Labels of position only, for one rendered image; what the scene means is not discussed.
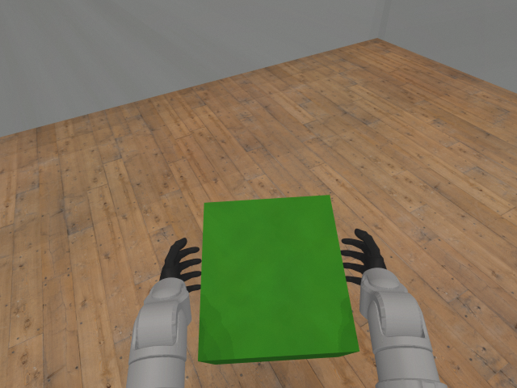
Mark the left robot hand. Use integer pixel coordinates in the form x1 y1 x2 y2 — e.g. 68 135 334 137
160 238 201 292

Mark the right robot hand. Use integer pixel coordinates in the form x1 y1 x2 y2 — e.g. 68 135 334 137
341 229 387 285

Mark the left robot forearm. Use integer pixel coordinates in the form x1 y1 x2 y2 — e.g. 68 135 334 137
126 277 191 388

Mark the carton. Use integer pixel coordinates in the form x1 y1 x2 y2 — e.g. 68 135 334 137
198 195 359 365

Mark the right robot forearm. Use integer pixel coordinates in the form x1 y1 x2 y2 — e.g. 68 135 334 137
359 268 448 388

